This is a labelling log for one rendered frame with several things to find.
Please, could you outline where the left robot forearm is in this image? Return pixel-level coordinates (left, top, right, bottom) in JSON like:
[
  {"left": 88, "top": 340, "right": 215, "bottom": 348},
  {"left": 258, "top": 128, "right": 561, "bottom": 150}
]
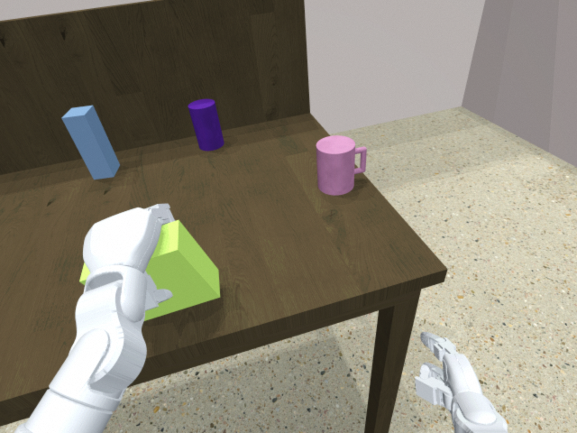
[{"left": 14, "top": 265, "right": 147, "bottom": 433}]

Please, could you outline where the sponge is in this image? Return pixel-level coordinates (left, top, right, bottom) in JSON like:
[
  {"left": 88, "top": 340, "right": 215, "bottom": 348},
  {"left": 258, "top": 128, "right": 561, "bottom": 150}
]
[{"left": 79, "top": 220, "right": 220, "bottom": 321}]

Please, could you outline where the right robot forearm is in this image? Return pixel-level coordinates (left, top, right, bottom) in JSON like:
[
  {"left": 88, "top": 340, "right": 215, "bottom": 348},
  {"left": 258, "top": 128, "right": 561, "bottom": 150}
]
[{"left": 451, "top": 392, "right": 508, "bottom": 433}]

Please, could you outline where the table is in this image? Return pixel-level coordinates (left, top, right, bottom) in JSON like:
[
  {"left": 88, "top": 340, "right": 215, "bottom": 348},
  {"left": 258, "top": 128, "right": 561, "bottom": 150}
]
[{"left": 0, "top": 0, "right": 448, "bottom": 433}]

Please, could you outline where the robot left hand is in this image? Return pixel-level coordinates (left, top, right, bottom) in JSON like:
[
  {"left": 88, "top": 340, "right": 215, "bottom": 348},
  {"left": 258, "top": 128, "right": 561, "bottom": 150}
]
[{"left": 83, "top": 204, "right": 175, "bottom": 311}]

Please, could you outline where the robot right hand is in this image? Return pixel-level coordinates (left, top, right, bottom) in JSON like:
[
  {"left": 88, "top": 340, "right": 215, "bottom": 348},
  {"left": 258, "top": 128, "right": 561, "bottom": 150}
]
[{"left": 415, "top": 332, "right": 483, "bottom": 412}]

